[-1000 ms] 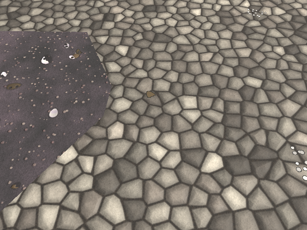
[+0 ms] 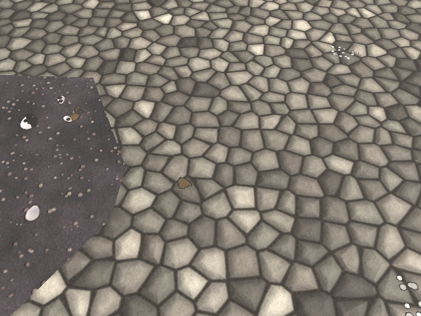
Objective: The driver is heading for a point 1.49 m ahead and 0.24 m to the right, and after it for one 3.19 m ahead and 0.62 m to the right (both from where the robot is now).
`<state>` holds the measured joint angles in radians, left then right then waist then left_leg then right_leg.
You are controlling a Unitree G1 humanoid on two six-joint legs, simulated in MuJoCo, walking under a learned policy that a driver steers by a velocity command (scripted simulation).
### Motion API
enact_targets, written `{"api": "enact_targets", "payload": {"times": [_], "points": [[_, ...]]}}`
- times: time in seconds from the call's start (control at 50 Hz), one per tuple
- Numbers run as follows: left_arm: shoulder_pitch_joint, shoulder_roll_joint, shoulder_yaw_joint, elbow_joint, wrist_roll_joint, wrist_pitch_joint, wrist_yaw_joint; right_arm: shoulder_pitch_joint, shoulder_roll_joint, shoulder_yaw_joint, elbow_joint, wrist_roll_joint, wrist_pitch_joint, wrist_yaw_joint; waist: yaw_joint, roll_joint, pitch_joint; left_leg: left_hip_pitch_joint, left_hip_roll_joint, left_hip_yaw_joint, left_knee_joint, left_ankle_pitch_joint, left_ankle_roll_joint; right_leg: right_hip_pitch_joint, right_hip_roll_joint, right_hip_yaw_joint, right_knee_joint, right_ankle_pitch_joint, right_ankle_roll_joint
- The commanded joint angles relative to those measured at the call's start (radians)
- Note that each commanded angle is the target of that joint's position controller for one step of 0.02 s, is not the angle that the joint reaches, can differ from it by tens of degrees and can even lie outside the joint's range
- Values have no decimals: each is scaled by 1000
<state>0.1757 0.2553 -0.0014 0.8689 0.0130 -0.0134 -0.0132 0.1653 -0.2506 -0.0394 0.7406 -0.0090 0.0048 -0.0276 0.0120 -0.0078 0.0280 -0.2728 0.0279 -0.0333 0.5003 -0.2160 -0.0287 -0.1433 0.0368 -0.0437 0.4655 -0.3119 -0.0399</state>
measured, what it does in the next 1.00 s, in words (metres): lifts its left foot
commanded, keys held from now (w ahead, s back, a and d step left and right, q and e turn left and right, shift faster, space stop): no key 0.68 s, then w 0.32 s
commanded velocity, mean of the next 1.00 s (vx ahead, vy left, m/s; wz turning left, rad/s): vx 0.08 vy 0.00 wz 0.00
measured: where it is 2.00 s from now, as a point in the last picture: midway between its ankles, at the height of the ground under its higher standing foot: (198, 279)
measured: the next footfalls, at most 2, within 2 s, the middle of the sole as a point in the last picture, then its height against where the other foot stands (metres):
left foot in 1.02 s outside the picture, level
right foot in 1.54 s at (238, 313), level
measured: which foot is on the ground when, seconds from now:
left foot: down 0.00-0.72, up 0.74-1.00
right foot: down 0.00-1.00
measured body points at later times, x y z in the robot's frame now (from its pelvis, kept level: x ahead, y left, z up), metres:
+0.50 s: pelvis +0.01 +0.00 +0.00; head +0.01 +0.00 +0.45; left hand +0.07 +0.26 -0.14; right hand +0.10 -0.27 -0.13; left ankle +0.03 +0.14 -0.74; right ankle -0.04 -0.09 -0.74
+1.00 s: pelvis +0.06 +0.04 +0.00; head +0.07 +0.06 +0.45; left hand +0.02 +0.31 -0.15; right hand +0.17 -0.24 -0.12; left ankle +0.11 +0.16 -0.73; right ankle -0.04 -0.09 -0.74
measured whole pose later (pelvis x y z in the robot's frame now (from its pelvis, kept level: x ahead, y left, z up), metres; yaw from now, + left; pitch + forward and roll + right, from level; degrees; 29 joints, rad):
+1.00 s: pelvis +0.06 +0.04 +0.00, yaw +0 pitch +0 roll -1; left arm 0.38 0.29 0.05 1.05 -0.03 -0.04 0.01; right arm 0.14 -0.26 -0.06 1.03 0.03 -0.08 0.01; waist 0.05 -0.03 0.01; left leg -0.36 0.05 0.05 0.60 -0.27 0.01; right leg -0.01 -0.02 -0.02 0.35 -0.34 -0.01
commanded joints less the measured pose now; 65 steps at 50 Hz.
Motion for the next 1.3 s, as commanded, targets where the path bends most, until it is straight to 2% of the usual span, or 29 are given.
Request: {"api": "enact_targets", "payload": {"times": [0.02, 0.22, 0.46, 0.68, 0.7, 0.72, 0.74, 0.76, 0.78, 0.8, 0.82, 0.86, 0.92, 0.96, 1.0, 1.02, 1.04, 1.06, 1.08, 1.1, 1.12, 1.14, 1.16, 1.18, 1.24, 1.3], "points": [[15, 122, 28, -30, -5, 2, 8, 6, -120, -30, -37, 2, -16, -2, -2, 57, -88, 161, 52, -62, -12, 403, 52, -57, -76, 66, -52, 289, -2], [8, 122, 30, 45, -8, 19, 17, -13, -121, -33, 44, 2, -6, -9, 2, 8, -59, 157, 34, -43, -29, 345, 48, -32, -83, 68, -64, 292, 3], [25, 119, 23, 124, -5, 9, 27, -17, -114, -32, 174, 3, 3, -22, -1, 7, -12, 154, 18, -26, -72, 231, 29, -63, -88, 79, -116, 186, 0], [68, 102, 17, 162, -5, 4, 31, -4, -105, -23, 272, 5, 1, -27, -4, 3, 10, 133, 14, -19, -95, 173, 20, -77, -88, 88, -151, 134, -7], [89, 100, 17, 171, -6, 5, 33, 10, -95, -20, 285, 5, 2, -27, -2, -7, -12, 135, -4, 2, -83, 85, 19, -67, -85, 90, -169, 23, -15], [101, 122, 26, 173, -13, 8, 37, 4, -94, -20, 289, 10, 3, -28, 8, -32, 5, 94, -37, 41, -32, -50, 19, -71, -96, 120, -198, -159, -39], [108, 163, 40, 168, -21, 10, 41, -19, -96, -21, 280, 13, -1, -28, 22, -84, 41, 7, -67, 81, 52, -172, 19, -75, -149, 201, -248, -349, -81], [118, 199, 53, 160, -27, 8, 44, -60, -105, -23, 259, 15, -10, -23, 38, -129, 92, -105, -62, 96, 155, -212, 25, -74, -247, 322, -317, -485, -135], [132, 224, 66, 159, -28, -2, 48, -102, -100, -20, 234, 20, -25, -15, 53, -159, 138, -195, -14, 60, 265, -211, 38, -73, -344, 440, -370, -506, -191], [153, 209, 67, 160, -20, -17, 49, -118, -104, -24, 225, 29, -38, -6, 59, -144, 166, -315, 27, 21, 376, -260, 47, -15, -395, 500, -391, -440, -229], [162, 182, 64, 160, -20, -30, 48, -99, -107, -29, 231, 36, -50, 3, 46, -112, 171, -414, 56, -4, 444, -271, 54, 67, -408, 505, -381, -370, -239], [166, 150, 62, 150, -34, -43, 44, -95, -102, -32, 233, 41, -75, 21, 39, -63, 147, -470, 88, -3, 389, -230, 62, 170, -369, 413, -358, -230, -204], [172, 171, 70, 142, -35, -41, 36, -133, -62, -21, 225, 39, -98, 38, 43, -83, 88, -272, 52, 70, 196, -141, 44, 103, -282, 254, -328, -73, -165], [159, 193, 77, 136, -42, -36, 29, -81, -61, -20, 244, 43, -96, 45, 7, -94, 70, -80, 8, 124, 85, -39, 38, -15, -255, 197, -289, -53, -156], [148, 192, 75, 128, -43, -35, 27, 55, -97, -38, 295, 42, -88, 40, -61, -75, 32, 151, -47, 157, 34, 20, 42, -139, -228, 161, -186, 12, -129], [137, 164, 65, 124, -37, -40, 25, 159, -135, -57, 320, 46, -86, 32, -118, -48, -11, 285, -38, 123, 6, 0, 68, -192, -192, 115, -42, 120, -96], [109, 90, 40, 94, -19, -47, 20, 290, -223, -80, 338, 40, -87, 22, -170, 146, -74, 409, 170, -162, -117, -130, 143, -311, -102, 9, 327, 70, -24], [117, 23, 28, 43, -28, -68, 24, 380, -291, -82, 358, 19, -99, 37, -149, 357, -151, 526, 372, -668, -314, -320, 297, -541, 39, 43, 629, -264, 10], [95, 101, 47, 42, -60, -84, 23, 287, -213, -55, 343, 15, -119, 46, -113, 198, -74, 450, 382, -676, -334, -418, 300, -623, -30, 160, 781, -235, -13], [76, 128, 53, 35, -75, -95, 16, 192, -160, -38, 311, 20, -129, 50, -81, 159, 8, 372, 346, -536, -335, -383, 263, -663, -83, 158, 796, -128, -45], [81, 129, 58, 46, -68, -98, 16, 124, -126, -25, 288, 19, -133, 56, -51, 116, 37, 312, 296, -415, -346, -275, 232, -634, -129, 133, 768, -29, -50], [74, 132, 66, 48, -52, -97, 18, 88, -107, -17, 277, 15, -132, 59, -34, 98, 55, 262, 260, -319, -357, -155, 210, -603, -157, 125, 708, 41, -47], [78, 129, 71, 51, -45, -89, 14, 85, -86, -9, 276, 8, -128, 59, -20, 106, 53, 223, 218, -232, -368, -61, 189, -546, -175, 116, 667, 85, -40], [82, 111, 71, 55, -43, -81, 9, 107, -86, -7, 283, 5, -124, 55, -17, 113, 48, 211, 197, -180, -373, 24, 187, -521, -178, 99, 638, 112, -30], [4, 82, 70, 24, -32, -66, 7, 174, -118, -11, 302, 5, -119, 37, -27, 66, 61, 224, 187, -106, -390, 227, 215, -572, -177, 67, 530, 187, 16], [-121, 56, 61, -24, -31, -67, 5, 188, -128, -11, 296, 5, -110, 21, -50, 61, 79, 214, 167, -46, -408, 276, 213, -571, -160, 48, 323, 299, 40]]}}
